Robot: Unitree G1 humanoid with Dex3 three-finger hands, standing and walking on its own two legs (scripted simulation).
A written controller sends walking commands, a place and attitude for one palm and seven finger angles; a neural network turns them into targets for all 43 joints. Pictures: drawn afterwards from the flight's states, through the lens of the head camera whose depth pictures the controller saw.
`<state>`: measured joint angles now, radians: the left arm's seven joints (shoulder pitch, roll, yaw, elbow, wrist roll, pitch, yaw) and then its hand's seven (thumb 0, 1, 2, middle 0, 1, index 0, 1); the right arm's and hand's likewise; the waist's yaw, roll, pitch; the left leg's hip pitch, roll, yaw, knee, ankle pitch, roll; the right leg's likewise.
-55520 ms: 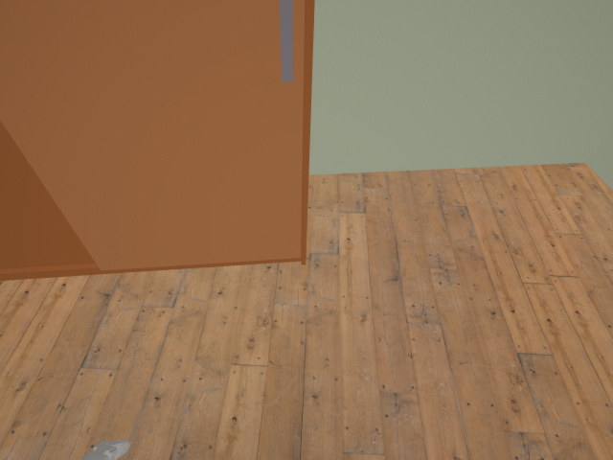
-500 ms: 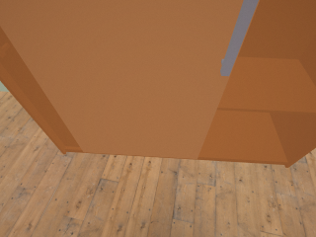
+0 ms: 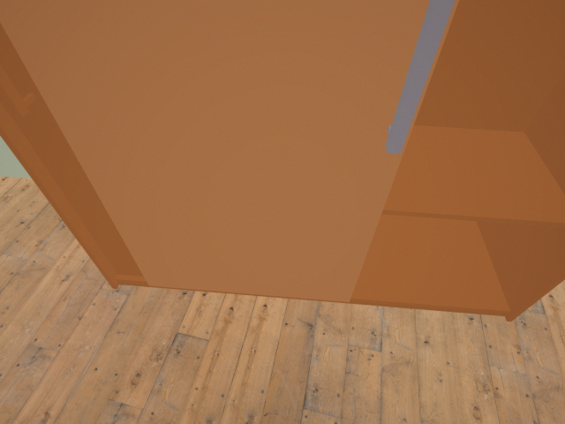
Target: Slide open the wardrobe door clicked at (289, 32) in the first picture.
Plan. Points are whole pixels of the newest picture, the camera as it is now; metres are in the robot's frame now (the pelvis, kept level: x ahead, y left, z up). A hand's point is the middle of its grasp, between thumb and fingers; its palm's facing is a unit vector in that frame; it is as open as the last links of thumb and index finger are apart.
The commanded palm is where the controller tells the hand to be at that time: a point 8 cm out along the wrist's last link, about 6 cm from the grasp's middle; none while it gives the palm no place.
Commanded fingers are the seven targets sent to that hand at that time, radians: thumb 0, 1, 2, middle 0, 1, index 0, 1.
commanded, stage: let the arm hang, fingers relaxed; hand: right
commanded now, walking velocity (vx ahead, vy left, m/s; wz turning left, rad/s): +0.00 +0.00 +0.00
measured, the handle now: (412, 76) +0.63 -0.18 +0.19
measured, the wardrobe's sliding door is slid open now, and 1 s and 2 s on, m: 0.61 0.61 0.61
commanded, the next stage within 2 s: look to check the result in 0.04 s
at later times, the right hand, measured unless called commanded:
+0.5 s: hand out of the picture +0.07 -0.23 -0.16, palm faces -0.02 +0.95 -0.30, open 7.4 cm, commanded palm none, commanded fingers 0.00 -0.90 -0.90 0.20 0.30 0.20 0.30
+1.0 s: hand out of the picture +0.10 -0.24 -0.16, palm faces -0.03 +0.95 -0.32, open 7.4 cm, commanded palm none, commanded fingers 0.00 -0.90 -0.90 0.20 0.30 0.20 0.30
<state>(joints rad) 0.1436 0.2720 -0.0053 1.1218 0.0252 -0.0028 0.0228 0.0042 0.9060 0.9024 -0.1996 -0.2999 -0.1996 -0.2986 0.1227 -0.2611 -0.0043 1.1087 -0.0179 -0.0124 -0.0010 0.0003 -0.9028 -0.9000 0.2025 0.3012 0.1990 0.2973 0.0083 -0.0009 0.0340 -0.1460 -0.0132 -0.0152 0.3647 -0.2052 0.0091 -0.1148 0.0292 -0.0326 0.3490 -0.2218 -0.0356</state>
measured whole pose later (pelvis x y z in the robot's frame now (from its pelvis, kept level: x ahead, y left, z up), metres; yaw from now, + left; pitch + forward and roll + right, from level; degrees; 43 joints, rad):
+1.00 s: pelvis +0.01 +0.00 +0.00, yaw -1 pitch -1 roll +0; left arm 0.09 0.33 -0.01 1.12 0.02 -0.01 0.01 0.00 0.90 0.90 -0.20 -0.30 -0.20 -0.30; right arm 0.09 -0.33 0.00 1.12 -0.02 -0.02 0.00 0.00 -0.90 -0.90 0.20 0.30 0.20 0.30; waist 0.01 0.01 0.04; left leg -0.10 -0.02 0.00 0.31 -0.19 0.01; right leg -0.07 0.03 -0.02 0.29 -0.20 -0.03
